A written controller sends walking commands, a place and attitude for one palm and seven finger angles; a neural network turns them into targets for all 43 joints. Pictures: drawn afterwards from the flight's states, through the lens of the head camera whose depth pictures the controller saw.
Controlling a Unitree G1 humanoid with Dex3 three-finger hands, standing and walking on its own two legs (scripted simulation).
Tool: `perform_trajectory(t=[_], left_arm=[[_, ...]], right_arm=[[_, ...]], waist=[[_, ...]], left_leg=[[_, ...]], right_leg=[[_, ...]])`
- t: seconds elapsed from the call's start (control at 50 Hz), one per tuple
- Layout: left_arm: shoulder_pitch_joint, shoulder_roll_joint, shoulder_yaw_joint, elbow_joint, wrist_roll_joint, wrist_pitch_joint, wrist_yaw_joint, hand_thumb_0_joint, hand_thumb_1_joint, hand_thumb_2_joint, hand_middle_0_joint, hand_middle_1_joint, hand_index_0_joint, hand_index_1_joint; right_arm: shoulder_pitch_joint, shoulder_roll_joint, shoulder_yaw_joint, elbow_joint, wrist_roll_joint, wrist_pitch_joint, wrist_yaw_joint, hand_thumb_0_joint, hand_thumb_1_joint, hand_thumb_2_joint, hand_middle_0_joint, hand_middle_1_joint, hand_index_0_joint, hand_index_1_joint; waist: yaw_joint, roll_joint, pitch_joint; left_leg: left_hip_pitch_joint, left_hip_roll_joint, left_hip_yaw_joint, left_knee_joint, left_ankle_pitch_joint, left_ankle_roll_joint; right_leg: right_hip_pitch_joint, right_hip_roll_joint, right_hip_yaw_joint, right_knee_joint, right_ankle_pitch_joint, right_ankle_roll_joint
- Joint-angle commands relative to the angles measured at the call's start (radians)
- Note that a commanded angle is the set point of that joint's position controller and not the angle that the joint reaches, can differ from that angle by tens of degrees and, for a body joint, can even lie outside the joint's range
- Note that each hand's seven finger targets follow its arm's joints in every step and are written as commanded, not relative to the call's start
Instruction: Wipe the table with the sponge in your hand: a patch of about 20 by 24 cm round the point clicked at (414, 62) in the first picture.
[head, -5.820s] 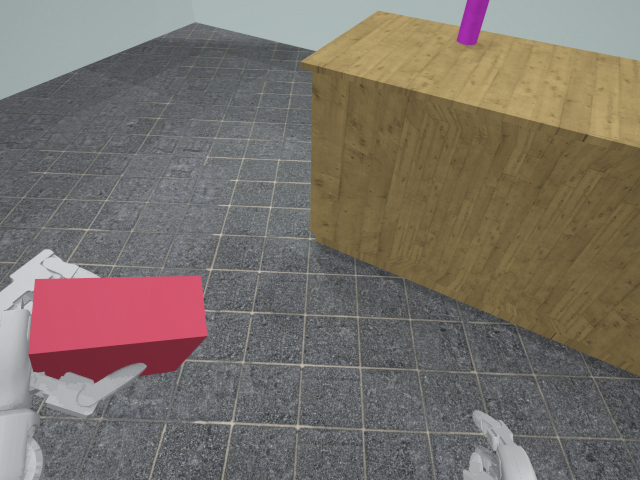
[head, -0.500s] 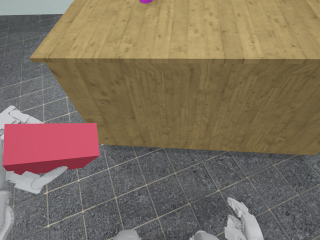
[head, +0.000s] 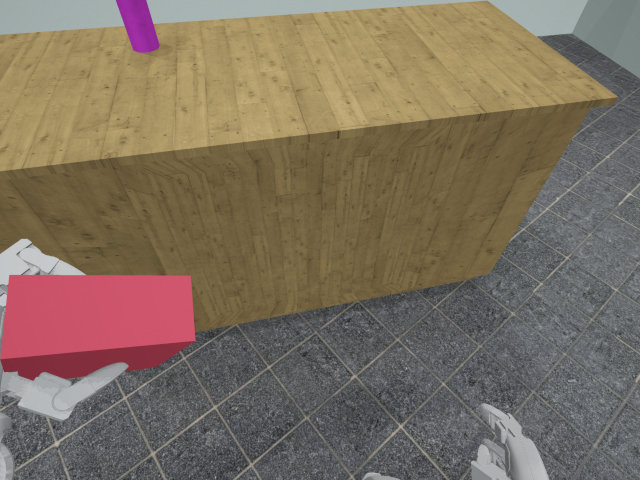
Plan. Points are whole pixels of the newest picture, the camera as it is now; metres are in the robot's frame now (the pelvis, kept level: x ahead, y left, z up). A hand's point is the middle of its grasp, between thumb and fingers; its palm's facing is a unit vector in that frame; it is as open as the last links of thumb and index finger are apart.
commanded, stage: turn to face it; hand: left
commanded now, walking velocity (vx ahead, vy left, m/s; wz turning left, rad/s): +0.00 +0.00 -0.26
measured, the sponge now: (125, 329) +0.22 +0.21 +0.14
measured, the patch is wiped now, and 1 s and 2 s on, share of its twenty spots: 0.00 0.00 0.00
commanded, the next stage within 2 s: take the last steps up to it in 0.10 s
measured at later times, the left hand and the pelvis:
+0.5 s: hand (118, 340) +0.19 +0.19 +0.18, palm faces +0.32 -0.82 -0.47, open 10.2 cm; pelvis -0.03 -0.03 +0.00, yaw -4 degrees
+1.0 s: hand (108, 294) +0.23 +0.21 +0.18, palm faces +0.38 -0.80 -0.47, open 10.2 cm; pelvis +0.02 -0.01 +0.00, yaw -1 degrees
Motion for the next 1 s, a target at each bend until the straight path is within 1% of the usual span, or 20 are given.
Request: perform_trajectory(t=[0.0, 0.04, 0.06, 0.08, 0.1, 0.12, 0.16, 0.2, 0.38, 0.46, 0.5, 0.6, 0.62, 0.64, 0.66, 0.68, 0.72, 0.78, 0.94, 0.98], left_arm=[[-0.177, 0.126, 0.047, -0.238, -0.002, -0.073, 0.034, 0.0, 0.1, 1.3, -1.2, -1.6, -1.2, -1.6], [-0.214, 0.153, 0.074, -0.213, 0.003, -0.08, 0.034, 0.0, 0.1, 1.3, -1.2, -1.6, -1.2, -1.6], [-0.208, 0.178, 0.096, -0.187, 0.013, -0.08, 0.037, 0.0, 0.1, 1.3, -1.2, -1.6, -1.2, -1.6], [-0.21, 0.204, 0.117, -0.184, 0.008, -0.088, 0.04, 0.0, 0.1, 1.3, -1.2, -1.6, -1.2, -1.6], [-0.128, 0.202, 0.146, -0.123, -0.016, -0.073, 0.039, 0.0, 0.1, 1.3, -1.2, -1.6, -1.2, -1.6], [-0.101, 0.209, 0.15, -0.163, -0.026, -0.074, 0.037, 0.0, 0.1, 1.3, -1.2, -1.6, -1.2, -1.6], [-0.011, 0.216, 0.19, -0.21, -0.032, -0.088, 0.041, 0.0, 0.1, 1.3, -1.2, -1.6, -1.2, -1.6], [0.036, 0.204, 0.195, -0.224, -0.031, -0.103, 0.046, 0.0, 0.1, 1.3, -1.2, -1.6, -1.2, -1.6], [0.012, 0.165, 0.133, -0.178, -0.01, -0.098, 0.061, 0.0, 0.1, 1.3, -1.2, -1.6, -1.2, -1.6], [-0.124, 0.172, 0.112, -0.207, 0.008, -0.129, 0.053, 0.0, 0.1, 1.3, -1.2, -1.6, -1.2, -1.6], [-0.09, 0.141, 0.087, -0.09, 0.021, -0.119, 0.042, 0.0, 0.1, 1.3, -1.2, -1.6, -1.2, -1.6], [-0.195, 0.117, 0.042, -0.134, 0.025, -0.118, 0.039, 0.0, 0.1, 1.3, -1.2, -1.6, -1.2, -1.6], [-0.206, 0.135, 0.051, -0.125, 0.032, -0.121, 0.04, 0.0, 0.1, 1.3, -1.2, -1.6, -1.2, -1.6], [-0.214, 0.181, 0.09, -0.116, 0.028, -0.125, 0.046, 0.0, 0.1, 1.3, -1.2, -1.6, -1.2, -1.6], [-0.237, 0.201, 0.113, -0.12, 0.015, -0.123, 0.048, 0.0, 0.1, 1.3, -1.2, -1.6, -1.2, -1.6], [-0.234, 0.195, 0.112, -0.126, 0.006, -0.128, 0.044, 0.0, 0.1, 1.3, -1.2, -1.6, -1.2, -1.6], [-0.151, 0.19, 0.123, -0.138, 0.001, -0.144, 0.033, 0.0, 0.1, 1.3, -1.2, -1.6, -1.2, -1.6], [-0.088, 0.182, 0.139, -0.137, 0.001, -0.159, 0.033, 0.0, 0.1, 1.3, -1.2, -1.6, -1.2, -1.6], [-0.153, 0.152, 0.106, -0.193, 0.0, -0.131, 0.063, 0.0, 0.1, 1.3, -1.2, -1.6, -1.2, -1.6], [-0.181, 0.13, 0.087, -0.216, -0.005, -0.133, 0.061, 0.0, 0.1, 1.3, -1.2, -1.6, -1.2, -1.6]], right_arm=[[-0.053, -0.132, -0.038, -0.11, -0.003, -0.106, 0.006, 0.0, -0.9, -0.9, 0.2, 0.3, 0.2, 0.3], [-0.069, -0.132, -0.038, -0.106, -0.003, -0.12, 0.009, 0.0, -0.9, -0.9, 0.2, 0.3, 0.2, 0.3], [-0.064, -0.125, -0.039, -0.104, -0.001, -0.116, 0.012, 0.0, -0.9, -0.9, 0.2, 0.3, 0.2, 0.3], [-0.079, -0.091, -0.026, -0.117, -0.001, -0.111, 0.012, 0.0, -0.9, -0.9, 0.2, 0.3, 0.2, 0.3], [-0.091, -0.095, -0.043, -0.123, 0.005, -0.106, 0.008, 0.0, -0.9, -0.9, 0.2, 0.3, 0.2, 0.3], [-0.109, -0.096, -0.043, -0.118, -0.002, -0.093, 0.003, 0.0, -0.9, -0.9, 0.2, 0.3, 0.2, 0.3], [-0.127, -0.059, -0.008, -0.105, -0.014, -0.061, 0.011, 0.0, -0.9, -0.9, 0.2, 0.3, 0.2, 0.3], [-0.136, -0.056, -0.001, -0.092, -0.018, -0.05, 0.006, 0.0, -0.9, -0.9, 0.2, 0.3, 0.2, 0.3], [-0.079, -0.096, -0.029, -0.079, -0.021, -0.073, -0.025, 0.0, -0.9, -0.9, 0.2, 0.3, 0.2, 0.3], [-0.087, -0.119, -0.038, -0.067, -0.02, -0.099, -0.039, 0.0, -0.9, -0.9, 0.2, 0.3, 0.2, 0.3], [-0.089, -0.121, -0.042, -0.045, -0.02, -0.12, -0.036, 0.0, -0.9, -0.9, 0.2, 0.3, 0.2, 0.3], [-0.082, -0.126, -0.039, -0.027, -0.023, -0.139, -0.037, 0.0, -0.9, -0.9, 0.2, 0.3, 0.2, 0.3], [-0.083, -0.117, -0.041, -0.029, -0.024, -0.137, -0.034, 0.0, -0.9, -0.9, 0.2, 0.3, 0.2, 0.3], [-0.085, -0.096, -0.044, -0.036, -0.021, -0.132, -0.03, 0.0, -0.9, -0.9, 0.2, 0.3, 0.2, 0.3], [-0.11, -0.128, -0.059, -0.039, -0.021, -0.129, -0.017, 0.0, -0.9, -0.9, 0.2, 0.3, 0.2, 0.3], [-0.11, -0.12, -0.063, -0.029, -0.02, -0.128, -0.014, 0.0, -0.9, -0.9, 0.2, 0.3, 0.2, 0.3], [-0.097, -0.096, -0.041, -0.012, -0.023, -0.107, -0.008, 0.0, -0.9, -0.9, 0.2, 0.3, 0.2, 0.3], [-0.107, -0.076, -0.031, -0.024, -0.024, -0.094, -0.012, 0.0, -0.9, -0.9, 0.2, 0.3, 0.2, 0.3], [-0.084, -0.072, -0.04, -0.064, -0.026, -0.121, -0.035, 0.0, -0.9, -0.9, 0.2, 0.3, 0.2, 0.3], [-0.064, -0.12, -0.06, -0.071, -0.015, -0.127, -0.042, 0.0, -0.9, -0.9, 0.2, 0.3, 0.2, 0.3]], waist=[[-0.031, 0.265, -0.058], [-0.021, 0.21, -0.08], [-0.03, 0.107, -0.097], [-0.037, -0.087, -0.107], [-0.008, -0.27, -0.16], [-0.005, -0.208, -0.148], [-0.014, -0.061, -0.2], [-0.026, -0.063, -0.227], [-0.041, -0.058, -0.164], [-0.044, 0.311, -0.043], [-0.038, 0.226, 0.044], [-0.028, 0.184, 0.004], [-0.028, 0.062, -0.007], [-0.03, -0.2, -0.025], [-0.012, -0.243, -0.044], [-0.02, -0.176, -0.014], [-0.029, -0.068, -0.01], [-0.032, -0.103, -0.057], [-0.022, -0.083, -0.11], [-0.047, 0.169, -0.135]], left_leg=[[0.023, 0.229, -0.074, -0.077, 0.481, 0.097], [-0.019, 0.205, -0.041, 0.037, 0.403, 0.061], [-0.085, 0.158, -0.015, 0.148, 0.291, 0.032], [-0.194, 0.055, 0.025, 0.289, 0.058, -0.013], [-0.245, -0.024, -0.024, 0.469, -0.247, -0.024], [-0.246, -0.012, -0.111, 0.571, -0.24, -0.019], [-0.296, 0.001, -0.136, 0.589, -0.168, -0.024], [-0.257, -0.015, -0.1, 0.491, -0.122, -0.015], [0.04, -0.053, -0.016, -0.126, -0.065, 0.061], [0.026, 0.266, -0.444, -0.371, -0.316, 0.252], [-0.132, 0.233, -0.374, -0.353, -0.317, 0.26], [-0.221, 0.105, -0.174, -0.135, -0.166, 0.154], [-0.316, 0.047, -0.112, 0.028, -0.166, 0.12], [-0.453, -0.053, -0.017, 0.285, -0.203, 0.07], [-0.482, -0.057, -0.081, 0.519, -0.209, 0.047], [-0.475, -0.019, -0.15, 0.605, -0.138, 0.034], [-0.448, 0.019, -0.143, 0.63, -0.034, 0.02], [-0.354, 0.038, -0.085, 0.409, 0.007, 0.019], [0.047, -0.051, 0.098, -0.096, 0.075, 0.049], [0.243, 0.127, -0.157, -0.182, 0.136, 0.139]], right_leg=[[0.139, -0.042, -0.1, -0.221, 0.03, 0.017], [0.282, -0.054, -0.108, -0.385, 0.193, 0.007], [0.342, -0.135, -0.012, -0.421, 0.384, -0.034], [0.387, -0.285, 0.208, -0.428, 0.709, -0.11], [0.36, -0.385, 0.414, -0.501, 0.741, -0.179], [0.31, -0.402, 0.437, -0.537, 0.63, -0.178], [0.379, -0.368, 0.34, -0.486, 0.562, -0.208], [0.378, -0.324, 0.248, -0.497, 0.551, -0.188], [0.226, -0.289, 0.23, -0.549, -0.098, -0.144], [-0.028, -0.069, -0.056, -0.014, -0.115, -0.022], [0.012, -0.107, -0.052, 0.053, -0.07, -0.016], [0.339, -0.108, -0.132, -0.381, 0.023, -0.018], [0.416, -0.203, 0.021, -0.476, -0.038, -0.067], [0.465, -0.416, 0.388, -0.59, -0.095, -0.169], [0.424, -0.543, 0.586, -0.682, -0.191, -0.226], [0.359, -0.547, 0.59, -0.698, -0.204, -0.254], [0.31, -0.483, 0.343, -0.653, 0.012, -0.229], [0.318, -0.415, 0.115, -0.588, 0.279, -0.181], [0.26, -0.306, 0.04, -0.434, 0.124, -0.111], [0.064, -0.177, -0.066, -0.099, 0.097, -0.037]])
